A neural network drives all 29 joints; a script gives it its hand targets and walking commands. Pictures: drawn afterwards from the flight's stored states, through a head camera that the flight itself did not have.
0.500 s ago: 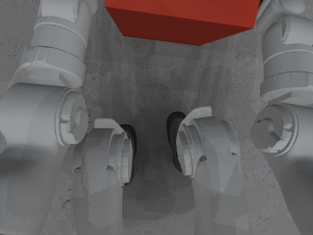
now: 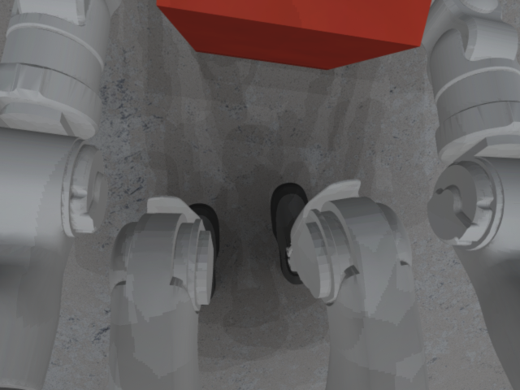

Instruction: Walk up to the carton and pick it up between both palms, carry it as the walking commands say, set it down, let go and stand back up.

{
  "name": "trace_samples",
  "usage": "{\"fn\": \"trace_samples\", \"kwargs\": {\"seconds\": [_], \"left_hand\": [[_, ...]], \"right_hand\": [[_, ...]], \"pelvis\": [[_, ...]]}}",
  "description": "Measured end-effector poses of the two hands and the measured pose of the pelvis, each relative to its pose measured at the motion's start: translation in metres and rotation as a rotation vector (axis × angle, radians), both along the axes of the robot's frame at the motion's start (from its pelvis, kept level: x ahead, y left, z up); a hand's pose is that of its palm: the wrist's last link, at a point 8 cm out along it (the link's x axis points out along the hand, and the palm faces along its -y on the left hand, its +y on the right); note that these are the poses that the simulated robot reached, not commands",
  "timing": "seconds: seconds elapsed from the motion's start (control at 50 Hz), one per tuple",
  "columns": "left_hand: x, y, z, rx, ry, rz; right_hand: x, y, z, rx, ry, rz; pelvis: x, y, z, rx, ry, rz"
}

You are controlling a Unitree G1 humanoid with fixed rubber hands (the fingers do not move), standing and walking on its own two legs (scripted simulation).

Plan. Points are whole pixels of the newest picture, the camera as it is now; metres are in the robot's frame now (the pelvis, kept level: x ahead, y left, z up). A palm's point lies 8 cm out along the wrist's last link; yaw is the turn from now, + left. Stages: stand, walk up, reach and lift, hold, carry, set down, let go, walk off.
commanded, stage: set down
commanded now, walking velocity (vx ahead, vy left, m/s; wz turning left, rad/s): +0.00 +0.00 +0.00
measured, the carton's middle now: out of the picture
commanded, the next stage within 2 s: let go in 1.36 s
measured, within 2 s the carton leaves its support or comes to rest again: neither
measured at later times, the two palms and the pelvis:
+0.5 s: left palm out of the picture +0.61 +0.11 -0.07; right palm out of the picture +0.53 -0.25 -0.08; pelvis +0.00 +0.00 +0.06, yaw -1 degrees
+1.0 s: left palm out of the picture +0.61 +0.12 +0.08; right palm out of the picture +0.54 -0.26 +0.08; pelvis -0.01 +0.01 +0.19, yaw -2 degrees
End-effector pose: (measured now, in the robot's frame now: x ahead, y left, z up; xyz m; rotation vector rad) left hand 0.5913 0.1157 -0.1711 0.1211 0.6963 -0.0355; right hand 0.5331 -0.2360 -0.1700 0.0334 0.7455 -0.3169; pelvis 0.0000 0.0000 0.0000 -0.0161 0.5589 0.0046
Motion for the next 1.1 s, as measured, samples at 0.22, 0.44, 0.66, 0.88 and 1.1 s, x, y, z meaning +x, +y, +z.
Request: {"fn": "trace_samples", "kwargs": {"seconds": [0.22, 0.44, 0.66, 0.88, 1.1], "left_hand": [[-0.001, -0.008, 0.015, -0.023, -0.024, -0.036], [0.018, -0.001, 0.081, 0.036, -0.037, -0.011], [0.015, -0.006, 0.145, 0.035, -0.039, -0.018], [0.018, 0.0, 0.22, 0.009, -0.058, -0.024], [0.018, 0.015, 0.282, 0.026, -0.049, -0.03]], "right_hand": [[-0.006, -0.023, 0.023, -0.024, -0.055, -0.027], [0.009, -0.02, 0.08, -0.007, -0.104, -0.002], [-0.002, -0.026, 0.141, -0.009, -0.104, -0.014], [-0.001, -0.027, 0.219, -0.019, -0.108, 0.012], [0.004, -0.026, 0.279, -0.02, -0.113, -0.002]], "pelvis": [[-0.009, 0.004, 0.002, -0.003, -0.012, -0.008], [-0.005, 0.006, 0.044, 0.022, -0.017, -0.032], [-0.008, 0.002, 0.1, 0.03, -0.021, -0.028], [-0.014, 0.002, 0.158, 0.038, -0.033, -0.042], [-0.008, 0.01, 0.216, 0.027, -0.041, -0.046]]}}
